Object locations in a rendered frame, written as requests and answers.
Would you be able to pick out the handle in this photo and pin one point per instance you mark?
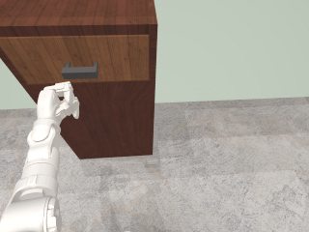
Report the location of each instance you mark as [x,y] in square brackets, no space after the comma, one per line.
[69,72]

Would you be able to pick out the drawer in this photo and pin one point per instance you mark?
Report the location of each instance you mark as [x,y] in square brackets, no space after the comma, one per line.
[40,59]

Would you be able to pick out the robot left hand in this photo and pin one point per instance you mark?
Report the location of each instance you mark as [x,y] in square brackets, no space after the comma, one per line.
[49,105]

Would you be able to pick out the left robot upper arm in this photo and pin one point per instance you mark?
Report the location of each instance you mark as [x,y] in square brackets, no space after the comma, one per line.
[40,214]

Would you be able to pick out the cabinet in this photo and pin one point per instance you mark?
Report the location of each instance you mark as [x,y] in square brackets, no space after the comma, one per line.
[116,118]

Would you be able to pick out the robot left forearm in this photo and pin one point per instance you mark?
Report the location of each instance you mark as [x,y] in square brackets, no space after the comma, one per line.
[39,174]

